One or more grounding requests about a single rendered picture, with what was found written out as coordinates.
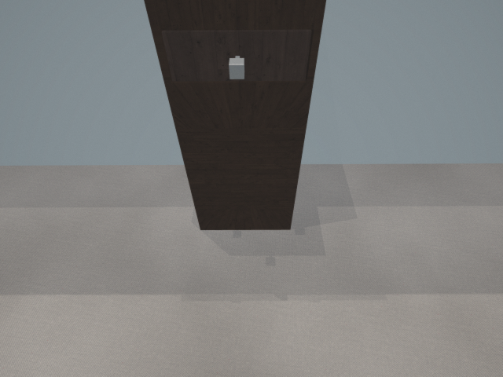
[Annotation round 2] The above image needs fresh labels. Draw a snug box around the cabinet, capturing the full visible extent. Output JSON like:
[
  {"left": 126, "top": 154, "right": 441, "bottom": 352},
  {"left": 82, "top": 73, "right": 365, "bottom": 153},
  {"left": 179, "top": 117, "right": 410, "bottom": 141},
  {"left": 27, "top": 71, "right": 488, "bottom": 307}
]
[{"left": 144, "top": 0, "right": 326, "bottom": 230}]

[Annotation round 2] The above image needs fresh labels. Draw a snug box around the drawer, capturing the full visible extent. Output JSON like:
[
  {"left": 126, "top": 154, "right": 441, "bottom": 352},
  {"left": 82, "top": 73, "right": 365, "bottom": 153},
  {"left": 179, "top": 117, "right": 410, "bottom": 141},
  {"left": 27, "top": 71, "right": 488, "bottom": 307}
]
[{"left": 162, "top": 29, "right": 312, "bottom": 82}]

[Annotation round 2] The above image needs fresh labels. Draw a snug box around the handle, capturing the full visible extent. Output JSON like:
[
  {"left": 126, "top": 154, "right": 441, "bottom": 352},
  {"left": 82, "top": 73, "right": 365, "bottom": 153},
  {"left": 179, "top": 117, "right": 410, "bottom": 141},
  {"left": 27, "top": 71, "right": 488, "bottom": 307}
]
[{"left": 229, "top": 56, "right": 244, "bottom": 79}]

